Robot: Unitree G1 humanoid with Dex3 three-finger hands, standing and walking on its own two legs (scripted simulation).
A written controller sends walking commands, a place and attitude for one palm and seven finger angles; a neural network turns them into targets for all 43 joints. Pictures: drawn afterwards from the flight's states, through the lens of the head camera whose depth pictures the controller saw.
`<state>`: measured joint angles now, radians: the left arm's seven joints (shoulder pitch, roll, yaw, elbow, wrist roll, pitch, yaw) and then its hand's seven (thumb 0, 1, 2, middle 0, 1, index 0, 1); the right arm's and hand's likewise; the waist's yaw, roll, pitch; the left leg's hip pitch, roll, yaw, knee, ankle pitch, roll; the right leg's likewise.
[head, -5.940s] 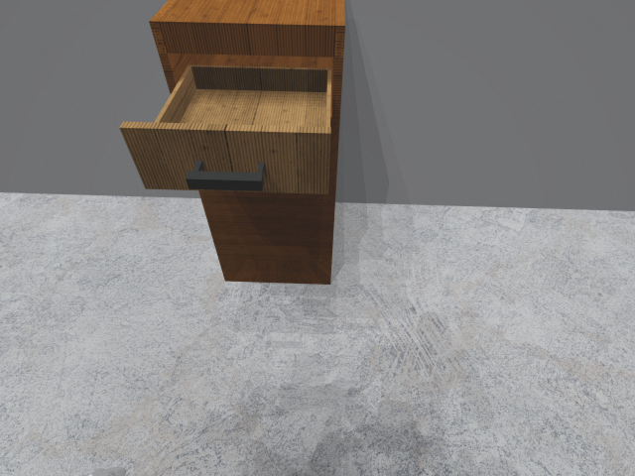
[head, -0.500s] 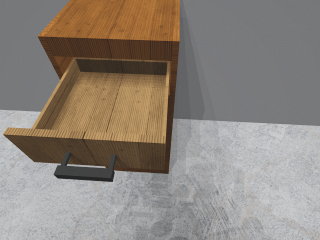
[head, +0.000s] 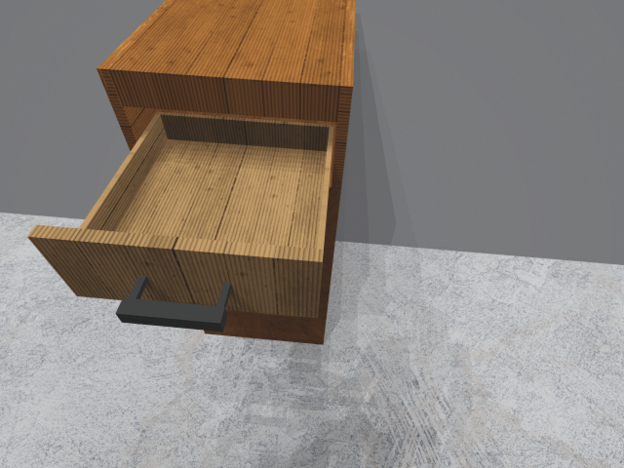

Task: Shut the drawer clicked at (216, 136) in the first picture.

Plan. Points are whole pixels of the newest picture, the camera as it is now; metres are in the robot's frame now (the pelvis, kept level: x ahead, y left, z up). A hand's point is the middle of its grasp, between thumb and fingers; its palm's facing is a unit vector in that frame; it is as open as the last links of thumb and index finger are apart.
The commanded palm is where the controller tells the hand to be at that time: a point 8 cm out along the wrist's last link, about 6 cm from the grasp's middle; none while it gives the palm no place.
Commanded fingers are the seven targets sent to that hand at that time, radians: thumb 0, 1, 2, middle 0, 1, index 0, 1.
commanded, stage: come to a stop and stand still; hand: left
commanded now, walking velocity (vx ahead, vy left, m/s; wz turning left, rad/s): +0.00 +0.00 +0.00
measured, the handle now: (178, 300) +0.30 +0.21 +0.04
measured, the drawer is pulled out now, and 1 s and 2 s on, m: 0.30 0.30 0.30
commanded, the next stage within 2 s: look again from close up in 0.36 s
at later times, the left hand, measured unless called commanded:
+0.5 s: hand out of the picture -0.02 +0.16 -0.17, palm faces +0.04 -0.99 -0.16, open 7.4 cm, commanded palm none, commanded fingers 0.00 0.90 0.90 -0.20 -0.30 -0.20 -0.30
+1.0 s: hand out of the picture +0.10 +0.23 -0.17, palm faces +0.01 -0.97 -0.23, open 7.4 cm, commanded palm none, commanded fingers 0.00 0.90 0.90 -0.20 -0.30 -0.20 -0.30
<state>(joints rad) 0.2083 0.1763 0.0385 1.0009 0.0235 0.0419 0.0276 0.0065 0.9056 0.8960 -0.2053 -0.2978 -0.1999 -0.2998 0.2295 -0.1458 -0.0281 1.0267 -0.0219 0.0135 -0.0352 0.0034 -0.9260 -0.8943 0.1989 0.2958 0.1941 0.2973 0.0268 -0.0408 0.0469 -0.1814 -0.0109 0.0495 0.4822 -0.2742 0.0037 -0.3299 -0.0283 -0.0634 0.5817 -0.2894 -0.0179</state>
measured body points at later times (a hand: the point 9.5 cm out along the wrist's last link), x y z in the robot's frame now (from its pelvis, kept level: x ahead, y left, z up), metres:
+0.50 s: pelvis +0.00 +0.00 +0.00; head +0.02 +0.00 +0.45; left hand -0.02 +0.21 -0.16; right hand -0.07 -0.19 -0.16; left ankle -0.01 +0.12 -0.73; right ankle +0.06 -0.09 -0.73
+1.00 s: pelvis +0.04 +0.05 +0.00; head +0.05 +0.04 +0.45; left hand +0.10 +0.28 -0.15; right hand +0.10 -0.19 -0.15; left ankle -0.01 +0.12 -0.73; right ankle +0.06 -0.09 -0.73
